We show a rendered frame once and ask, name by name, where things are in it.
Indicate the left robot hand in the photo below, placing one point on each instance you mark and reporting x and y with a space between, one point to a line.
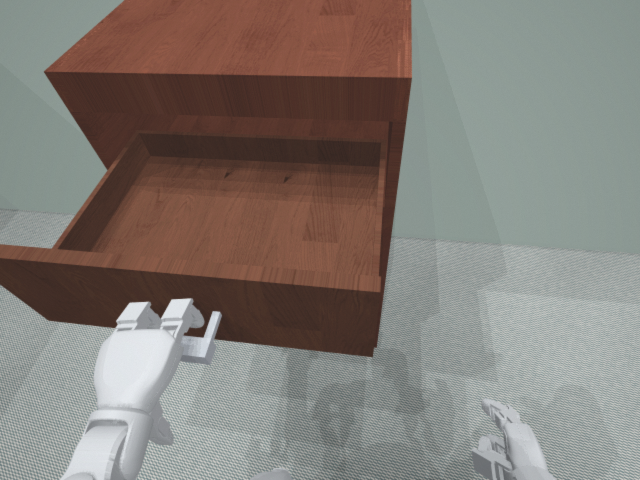
137 362

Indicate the cabinet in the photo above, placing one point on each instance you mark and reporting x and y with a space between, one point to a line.
314 68

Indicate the drawer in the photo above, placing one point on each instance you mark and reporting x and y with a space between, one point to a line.
281 234

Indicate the left robot forearm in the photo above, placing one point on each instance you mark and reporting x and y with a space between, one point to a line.
112 447

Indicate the right robot hand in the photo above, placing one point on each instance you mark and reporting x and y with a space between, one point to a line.
496 458

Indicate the handle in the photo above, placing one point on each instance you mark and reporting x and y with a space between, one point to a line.
201 350

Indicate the robot left shin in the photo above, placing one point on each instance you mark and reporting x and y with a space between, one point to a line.
281 470

